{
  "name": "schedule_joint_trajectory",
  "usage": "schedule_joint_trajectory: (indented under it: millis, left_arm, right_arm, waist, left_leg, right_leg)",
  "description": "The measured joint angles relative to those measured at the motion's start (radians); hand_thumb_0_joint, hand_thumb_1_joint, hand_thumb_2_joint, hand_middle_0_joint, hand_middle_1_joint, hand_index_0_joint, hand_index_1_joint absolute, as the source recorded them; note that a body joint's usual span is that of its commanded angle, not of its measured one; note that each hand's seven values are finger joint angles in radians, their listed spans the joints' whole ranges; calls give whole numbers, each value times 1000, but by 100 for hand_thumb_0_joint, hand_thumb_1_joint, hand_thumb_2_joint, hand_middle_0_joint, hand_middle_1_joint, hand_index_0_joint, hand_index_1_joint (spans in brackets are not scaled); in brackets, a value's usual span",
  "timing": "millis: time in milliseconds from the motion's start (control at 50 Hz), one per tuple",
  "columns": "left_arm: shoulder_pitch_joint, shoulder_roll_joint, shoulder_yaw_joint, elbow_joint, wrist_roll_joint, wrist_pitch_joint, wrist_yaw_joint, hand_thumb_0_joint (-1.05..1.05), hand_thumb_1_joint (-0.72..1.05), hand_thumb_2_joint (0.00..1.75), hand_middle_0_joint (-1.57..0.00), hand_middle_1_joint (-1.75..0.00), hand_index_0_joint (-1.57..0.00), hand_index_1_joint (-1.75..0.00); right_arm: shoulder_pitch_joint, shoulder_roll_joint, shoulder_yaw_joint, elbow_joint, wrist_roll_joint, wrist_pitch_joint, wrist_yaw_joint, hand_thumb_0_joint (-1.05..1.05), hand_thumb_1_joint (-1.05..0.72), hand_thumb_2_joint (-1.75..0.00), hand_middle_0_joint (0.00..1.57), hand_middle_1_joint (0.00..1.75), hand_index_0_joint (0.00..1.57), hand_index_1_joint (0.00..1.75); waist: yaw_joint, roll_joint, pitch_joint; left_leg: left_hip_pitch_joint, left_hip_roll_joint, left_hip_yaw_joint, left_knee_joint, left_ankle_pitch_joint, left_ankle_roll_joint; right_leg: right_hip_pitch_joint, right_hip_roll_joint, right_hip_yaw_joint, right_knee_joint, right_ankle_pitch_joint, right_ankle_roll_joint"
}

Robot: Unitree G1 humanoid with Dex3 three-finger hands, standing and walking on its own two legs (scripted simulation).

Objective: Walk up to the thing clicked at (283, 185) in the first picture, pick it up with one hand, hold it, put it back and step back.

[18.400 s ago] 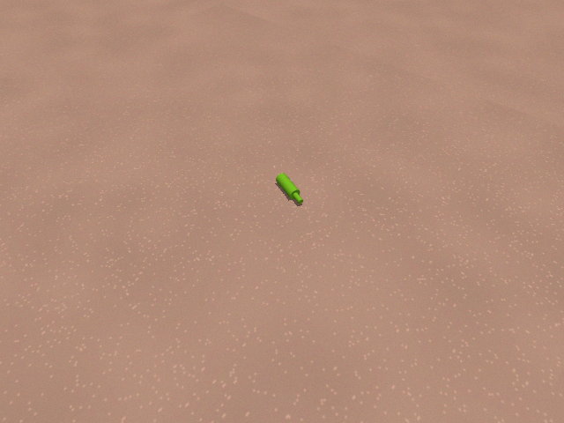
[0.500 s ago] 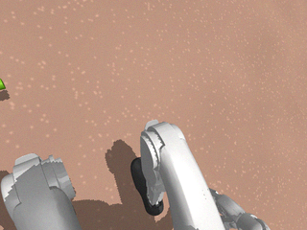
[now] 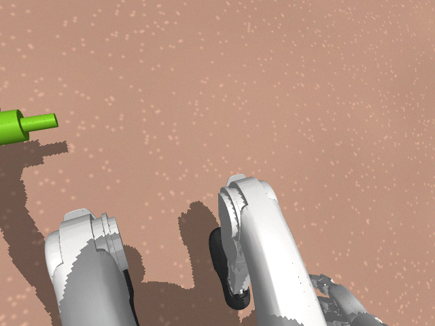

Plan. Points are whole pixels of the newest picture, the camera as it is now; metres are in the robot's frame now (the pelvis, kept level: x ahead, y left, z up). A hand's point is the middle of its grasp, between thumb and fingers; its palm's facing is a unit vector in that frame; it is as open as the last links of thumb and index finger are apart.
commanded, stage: lift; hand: left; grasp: from above
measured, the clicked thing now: out of the picture +0.48 +0.32 -0.19
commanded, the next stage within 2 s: hold in 1.74 s
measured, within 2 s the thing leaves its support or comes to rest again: neither
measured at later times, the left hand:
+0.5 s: hand out of the picture +0.42 +0.35 -0.06, palm faces -0.43 -0.12 -0.89, open 8.9 cm
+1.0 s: hand out of the picture +0.35 +0.31 +0.14, palm faces -0.39 -0.15 -0.91, open 8.7 cm
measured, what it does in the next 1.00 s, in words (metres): rises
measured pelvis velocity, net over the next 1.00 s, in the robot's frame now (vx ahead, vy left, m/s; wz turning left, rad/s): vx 0.00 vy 0.00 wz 0.13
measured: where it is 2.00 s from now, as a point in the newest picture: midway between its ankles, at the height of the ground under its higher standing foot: (181, 299)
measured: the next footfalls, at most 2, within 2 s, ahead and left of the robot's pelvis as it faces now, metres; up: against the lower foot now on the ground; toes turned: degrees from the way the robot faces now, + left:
none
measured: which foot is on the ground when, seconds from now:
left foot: down 0.00-1.00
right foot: down 0.00-1.00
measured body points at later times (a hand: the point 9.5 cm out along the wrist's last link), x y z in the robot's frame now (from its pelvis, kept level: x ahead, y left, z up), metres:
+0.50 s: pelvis -0.01 +0.00 +0.06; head +0.20 +0.08 +0.45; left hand +0.44 +0.35 -0.01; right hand +0.09 -0.27 -0.05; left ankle +0.08 +0.13 -0.29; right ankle +0.11 -0.13 -0.29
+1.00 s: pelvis +0.00 +0.00 +0.21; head +0.14 +0.04 +0.64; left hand +0.36 +0.32 +0.19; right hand +0.16 -0.25 +0.09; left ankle +0.08 +0.13 -0.29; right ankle +0.11 -0.13 -0.29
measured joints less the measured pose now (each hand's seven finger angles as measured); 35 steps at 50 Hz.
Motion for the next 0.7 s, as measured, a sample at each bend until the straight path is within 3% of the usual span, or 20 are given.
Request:
schedule_joint_trajectory:
  millis: [100,220,360,540,700]
  left_arm:
    - [-18,-2,-9,13,-4,20,-10,-1,12,45,-70,-70,-77,-58]
    - [-6,-26,-17,-9,-48,51,-72,-1,13,44,-70,-69,-77,-57]
    - [75,-79,-21,-128,-85,55,-146,-1,15,42,-69,-69,-76,-57]
    - [180,-129,-53,-264,-120,63,-175,-1,16,41,-70,-67,-77,-55]
    - [282,-179,-97,-374,-175,104,-209,0,18,38,-70,-64,-77,-52]
  right_arm:
    - [0,4,-13,3,5,18,-14,1,-91,-89,20,30,20,30]
    - [18,14,-30,-2,21,36,-29,1,-91,-89,20,30,20,30]
    - [44,27,-59,-3,49,67,-46,1,-91,-89,21,30,21,30]
    - [38,39,-104,-8,83,90,-73,1,-90,-89,21,30,21,30]
    - [21,45,-121,-23,114,91,-104,1,-90,-89,21,30,21,30]
  waist:
    - [-2,9,-15]
    - [7,27,-34]
    - [34,38,-68]
    - [75,47,-135]
    - [111,63,-174]
  left_leg:
    - [13,6,13,-26,5,3]
    - [37,11,29,-67,8,8]
    - [85,12,52,-125,11,12]
    - [174,16,80,-223,22,17]
    - [303,23,101,-348,32,18]
  right_leg:
    - [6,0,9,-20,6,7]
    - [24,-3,19,-55,10,5]
    - [65,-12,32,-101,9,5]
    - [143,-22,47,-186,19,2]
    - [261,-27,54,-305,35,-1]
